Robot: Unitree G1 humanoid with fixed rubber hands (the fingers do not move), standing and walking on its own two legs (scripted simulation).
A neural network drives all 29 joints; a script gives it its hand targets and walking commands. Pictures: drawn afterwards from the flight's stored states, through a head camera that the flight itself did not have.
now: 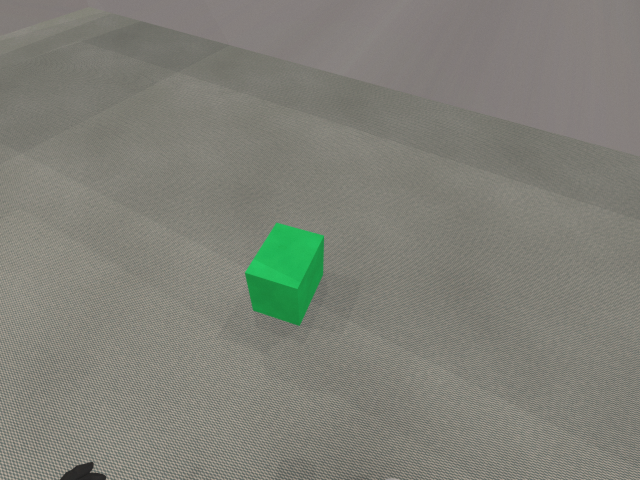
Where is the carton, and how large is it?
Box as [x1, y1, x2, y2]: [245, 223, 323, 325]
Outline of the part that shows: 276,223 245,272 253,310 299,325 322,275 323,235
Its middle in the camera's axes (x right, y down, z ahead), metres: -0.12 +0.11 +1.42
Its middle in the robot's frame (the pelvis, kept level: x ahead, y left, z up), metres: +0.93 +0.11 -0.65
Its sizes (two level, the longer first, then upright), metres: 0.250 0.187 0.229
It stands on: the floor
